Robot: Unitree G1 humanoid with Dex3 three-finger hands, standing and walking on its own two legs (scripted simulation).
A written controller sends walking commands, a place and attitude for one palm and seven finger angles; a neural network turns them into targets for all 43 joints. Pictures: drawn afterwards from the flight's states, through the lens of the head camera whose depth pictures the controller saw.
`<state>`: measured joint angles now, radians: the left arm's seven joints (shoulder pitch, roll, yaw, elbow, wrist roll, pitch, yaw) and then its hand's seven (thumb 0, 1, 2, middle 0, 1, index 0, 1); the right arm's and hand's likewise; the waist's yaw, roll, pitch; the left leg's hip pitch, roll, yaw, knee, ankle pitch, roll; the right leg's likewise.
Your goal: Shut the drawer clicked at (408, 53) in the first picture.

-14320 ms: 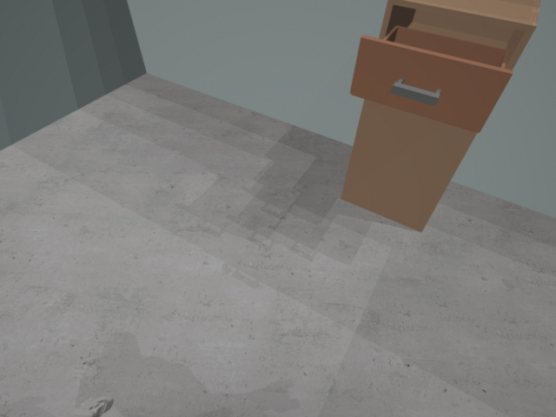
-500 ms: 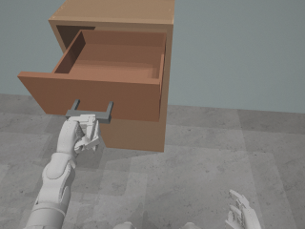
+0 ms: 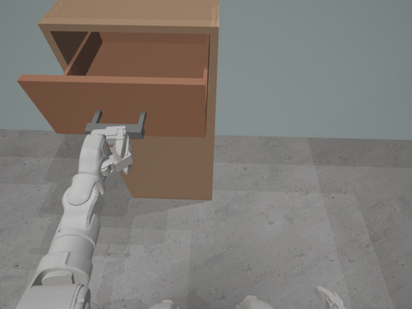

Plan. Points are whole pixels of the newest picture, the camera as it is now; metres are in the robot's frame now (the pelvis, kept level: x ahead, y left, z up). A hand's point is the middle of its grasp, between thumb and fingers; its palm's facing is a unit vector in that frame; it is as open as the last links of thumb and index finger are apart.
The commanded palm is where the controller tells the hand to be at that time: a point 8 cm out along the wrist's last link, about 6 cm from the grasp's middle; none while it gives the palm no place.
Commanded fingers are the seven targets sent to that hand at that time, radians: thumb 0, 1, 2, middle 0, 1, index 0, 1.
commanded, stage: push the drawer shut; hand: left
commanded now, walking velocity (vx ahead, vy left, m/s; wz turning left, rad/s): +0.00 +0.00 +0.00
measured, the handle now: (118, 123) +0.47 +0.20 +0.08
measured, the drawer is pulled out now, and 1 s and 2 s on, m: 0.18 0.07 0.00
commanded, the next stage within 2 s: pull the fist back off the drawer in 1.82 s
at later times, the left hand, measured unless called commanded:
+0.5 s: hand (133, 136) +0.43 +0.16 +0.07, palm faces -0.03 -1.00 -0.05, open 3.1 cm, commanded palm +0.44 +0.21 +0.08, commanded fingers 0.00 0.90 0.90 -1.40 -1.60 -1.40 -1.60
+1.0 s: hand (136, 113) +0.50 +0.16 +0.07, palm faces -0.04 -1.00 -0.04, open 3.3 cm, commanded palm +0.50 +0.21 +0.08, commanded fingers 0.00 0.90 0.90 -1.40 -1.60 -1.40 -1.60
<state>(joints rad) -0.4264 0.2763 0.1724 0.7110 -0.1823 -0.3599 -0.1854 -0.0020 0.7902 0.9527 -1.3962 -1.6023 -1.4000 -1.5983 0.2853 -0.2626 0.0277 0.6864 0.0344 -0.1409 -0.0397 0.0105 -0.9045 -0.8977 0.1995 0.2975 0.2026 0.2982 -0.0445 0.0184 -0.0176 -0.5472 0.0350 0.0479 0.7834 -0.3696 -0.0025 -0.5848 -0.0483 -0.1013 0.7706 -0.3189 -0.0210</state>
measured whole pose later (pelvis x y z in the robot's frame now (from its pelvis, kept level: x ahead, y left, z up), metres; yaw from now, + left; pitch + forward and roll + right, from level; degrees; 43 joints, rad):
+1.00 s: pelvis +0.00 +0.01 -0.02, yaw -1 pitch +16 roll -1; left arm -0.90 0.45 0.34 1.20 -0.10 -0.41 -0.22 0.05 0.75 0.93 -1.40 -1.60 -1.40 -1.60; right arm 0.40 -0.28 0.03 0.70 -0.01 -0.06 -0.01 0.01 -0.91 -0.90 0.20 0.30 0.20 0.30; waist -0.16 0.02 -0.05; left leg -0.77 0.06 0.05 0.89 -0.40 0.01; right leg -0.79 -0.03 -0.09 0.83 -0.31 -0.02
